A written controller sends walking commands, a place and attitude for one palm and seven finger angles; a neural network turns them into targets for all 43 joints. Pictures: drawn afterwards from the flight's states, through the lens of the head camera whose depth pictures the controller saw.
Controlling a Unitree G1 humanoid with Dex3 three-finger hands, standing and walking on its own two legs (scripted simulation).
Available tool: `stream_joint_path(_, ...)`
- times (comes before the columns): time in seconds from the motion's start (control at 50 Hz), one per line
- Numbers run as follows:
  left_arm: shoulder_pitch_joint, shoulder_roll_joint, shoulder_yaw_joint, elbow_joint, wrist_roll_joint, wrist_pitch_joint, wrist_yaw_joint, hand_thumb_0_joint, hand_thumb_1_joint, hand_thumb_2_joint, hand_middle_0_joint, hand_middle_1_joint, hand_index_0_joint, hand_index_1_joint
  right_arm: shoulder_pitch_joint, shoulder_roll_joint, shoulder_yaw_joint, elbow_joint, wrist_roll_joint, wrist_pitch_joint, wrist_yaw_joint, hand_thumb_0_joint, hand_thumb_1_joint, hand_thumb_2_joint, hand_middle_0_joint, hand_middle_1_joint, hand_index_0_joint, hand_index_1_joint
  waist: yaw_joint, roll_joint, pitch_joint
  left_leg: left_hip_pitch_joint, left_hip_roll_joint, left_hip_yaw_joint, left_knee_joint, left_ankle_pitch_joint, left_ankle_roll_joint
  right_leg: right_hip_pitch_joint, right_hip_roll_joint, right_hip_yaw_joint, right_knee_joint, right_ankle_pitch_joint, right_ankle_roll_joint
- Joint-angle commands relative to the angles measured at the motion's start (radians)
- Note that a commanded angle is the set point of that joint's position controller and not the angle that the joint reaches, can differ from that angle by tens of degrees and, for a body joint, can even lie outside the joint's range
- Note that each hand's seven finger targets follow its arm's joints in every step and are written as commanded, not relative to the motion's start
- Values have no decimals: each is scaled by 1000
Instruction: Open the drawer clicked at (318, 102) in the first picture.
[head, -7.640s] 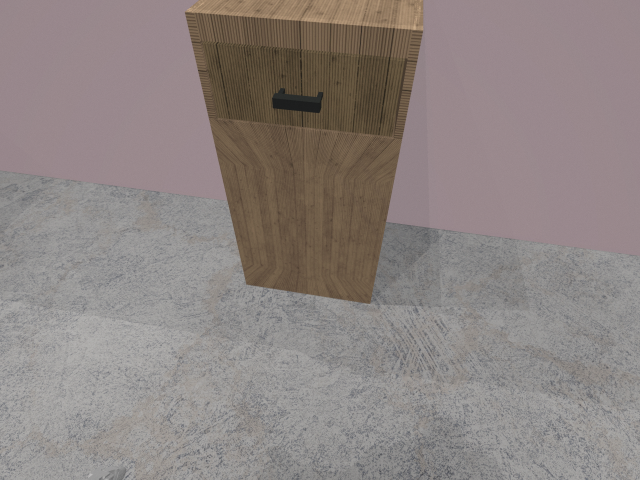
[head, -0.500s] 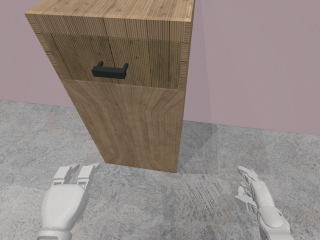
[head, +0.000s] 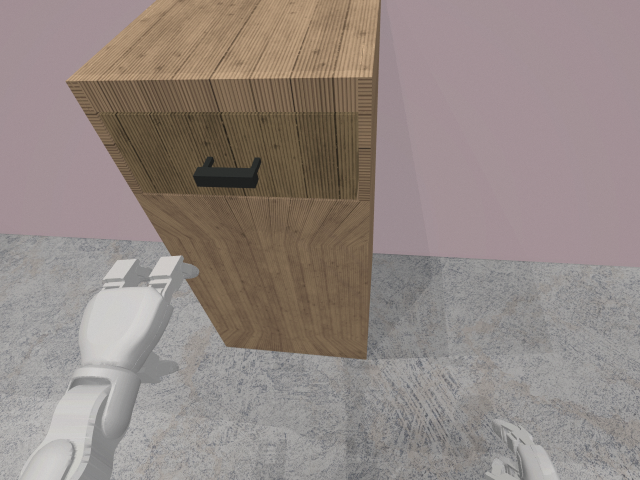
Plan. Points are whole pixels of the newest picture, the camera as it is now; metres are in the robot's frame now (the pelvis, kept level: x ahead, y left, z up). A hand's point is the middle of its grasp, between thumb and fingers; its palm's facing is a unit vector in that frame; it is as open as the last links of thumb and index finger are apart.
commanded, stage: raise the hand with hooked fingers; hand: left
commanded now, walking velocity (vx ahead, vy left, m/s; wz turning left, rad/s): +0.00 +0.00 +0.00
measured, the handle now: (229, 169) +0.57 +0.25 +0.06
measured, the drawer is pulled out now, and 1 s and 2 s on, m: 0.00 0.00 0.00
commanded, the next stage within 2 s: move the hooked fingers above the handle in 0.90 s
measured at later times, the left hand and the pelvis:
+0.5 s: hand (117, 247) +0.30 +0.26 +0.17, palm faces +0.10 -0.03 -0.99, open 13.8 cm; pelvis +0.00 +0.01 +0.02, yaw +1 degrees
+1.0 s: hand (123, 246) +0.30 +0.26 +0.17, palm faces +0.11 -0.04 -0.99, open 13.8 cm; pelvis -0.01 +0.00 +0.02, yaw +1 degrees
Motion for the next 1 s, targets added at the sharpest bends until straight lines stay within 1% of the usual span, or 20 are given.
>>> stream_joint_path(0.0,-282,202,113,-203,-6,23,1,0,-290,390,-285,-1065,-285,-1065,-185,-75,-17,-173,16,-60,-13,0,-900,-900,200,300,200,300,10,-43,-237,93,-51,-30,-116,241,32,167,42,21,-125,193,-35)
stream_joint_path(0.04,-316,221,121,-190,-13,42,-31,0,-337,370,-288,-1095,-288,-1095,-204,-78,-12,-174,25,-50,-14,0,-900,-900,200,300,200,300,10,-40,-223,104,-48,-32,-137,253,30,187,48,18,-141,196,-36)
stream_joint_path(0.06,-344,208,96,-182,-15,49,-50,0,-360,360,-290,-1110,-290,-1110,-206,-75,-6,-172,27,-48,-13,0,-900,-900,200,300,200,300,8,-35,-203,107,-49,-33,-150,259,29,192,45,12,-146,200,-35)
stream_joint_path(0.18,-453,264,118,-150,-41,72,-149,0,-500,300,-300,-1200,-300,-1200,-214,-82,9,-169,36,-21,-13,0,-900,-900,200,300,200,300,8,-33,-181,137,-46,-34,-200,301,27,253,54,3,-188,238,-35)
stream_joint_path(0.22,-490,281,125,-151,-48,72,-179,0,-500,300,-300,-1200,-300,-1200,-213,-84,11,-171,36,-14,-12,0,-900,-900,200,300,200,300,8,-41,-196,152,-46,-32,-206,329,27,274,55,2,-197,266,-33)
stream_joint_path(0.24,-504,296,141,-151,-53,71,-194,0,-500,300,-300,-1200,-300,-1200,-221,-87,12,-171,37,-14,-11,0,-900,-900,200,300,200,300,10,-23,-208,165,-46,-33,-207,336,28,284,59,9,-205,274,-33)
stream_joint_path(0.28,-557,291,121,-149,-60,65,-220,0,-500,300,-300,-1200,-300,-1200,-213,-86,15,-165,39,-8,-9,0,-900,-900,200,300,200,300,0,-28,-194,169,-43,-36,-218,346,25,280,57,-2,-211,268,-33)
stream_joint_path(0.34,-622,332,146,-160,-73,53,-249,0,-500,300,-300,-1200,-300,-1200,-218,-91,18,-169,42,-10,-6,0,-900,-900,200,300,200,300,2,-2,-218,190,-44,-41,-222,358,25,298,60,3,-225,273,-35)
stream_joint_path(0.38,-650,333,140,-117,-85,50,-271,0,-500,300,-300,-1200,-300,-1200,-207,-94,18,-158,43,-7,-7,0,-900,-900,200,300,200,300,-5,-37,-196,180,-44,-37,-231,348,24,294,56,-4,-234,268,-31)
stream_joint_path(0.46,-746,377,162,-117,-104,32,-305,0,-500,300,-300,-1200,-300,-1200,-206,-102,18,-157,46,-14,-3,0,-900,-900,200,300,200,300,-5,-31,-224,188,-46,-43,-235,352,25,309,53,-2,-241,264,-32)
stream_joint_path(0.48,-757,386,169,-108,-110,28,-310,0,-500,300,-300,-1200,-300,-1200,-200,-105,17,-157,48,-14,-2,0,-900,-900,200,300,200,300,-4,-25,-227,187,-46,-47,-238,352,23,307,53,-6,-241,260,-32)
stream_joint_path(0.56,-632,331,145,-40,-133,30,-352,0,-500,300,-300,-1200,-300,-1200,-185,-112,12,-164,52,-7,11,0,-900,-900,200,300,200,300,6,-66,-194,161,-44,-38,-239,362,25,308,51,-11,-240,278,-31)
stream_joint_path(0.66,-659,378,184,-144,-132,-13,-341,0,-500,300,-300,-1200,-300,-1200,-181,-116,8,-183,45,-14,16,0,-900,-900,200,300,200,300,14,-48,-248,166,-50,-39,-236,334,31,320,48,-2,-236,253,-29)
stream_joint_path(0.68,-645,385,200,-132,-135,-22,-331,0,-500,300,-300,-1200,-300,-1200,-174,-116,5,-179,45,-15,13,0,-900,-900,200,300,200,300,15,-62,-234,161,-48,-40,-237,329,32,311,50,-5,-236,247,-29)
stream_joint_path(0.74,-663,423,253,-152,-144,-41,-291,0,-500,300,-300,-1200,-300,-1200,-180,-117,2,-173,47,-24,11,0,-900,-900,200,300,200,300,23,-37,-243,160,-51,-40,-232,321,32,312,51,6,-243,242,-28)
stream_joint_path(0.78,-672,401,236,-127,-141,-41,-267,0,-500,300,-300,-1200,-300,-1200,-170,-111,2,-161,49,-26,8,0,-900,-900,200,300,200,300,18,-45,-229,146,-51,-39,-239,312,29,303,45,-1,-241,224,-27)
stream_joint_path(0.84,-692,402,231,-142,-131,-27,-245,0,-500,300,-300,-1200,-300,-1200,-182,-113,-1,-155,52,-32,11,0,-900,-900,200,300,200,300,18,1,-254,162,-52,-37,-231,324,27,303,48,6,-239,234,-30)
stream_joint_path(0.88,-681,374,196,-117,-128,-8,-245,0,-500,300,-300,-1200,-300,-1200,-179,-111,-1,-152,52,-29,8,0,-900,-900,200,300,200,300,13,-11,-250,158,-53,-31,-233,321,27,303,42,2,-237,236,-29)
stream_joint_path(0.9,-674,365,183,-102,-126,3,-251,0,-500,300,-300,-1200,-300,-1200,-182,-112,0,-150,54,-25,8,0,-900,-900,200,300,200,300,7,-38,-230,153,-51,-31,-237,311,26,294,44,0,-241,231,-27)
stream_joint_path(0.98,-658,359,159,-94,-124,23,-287,0,-500,300,-300,-1200,-300,-1200,-192,-116,5,-156,56,-17,4,0,-900,-900,200,300,200,300,3,-61,-224,150,-53,-27,-239,292,32,299,42,4,-245,224,-24)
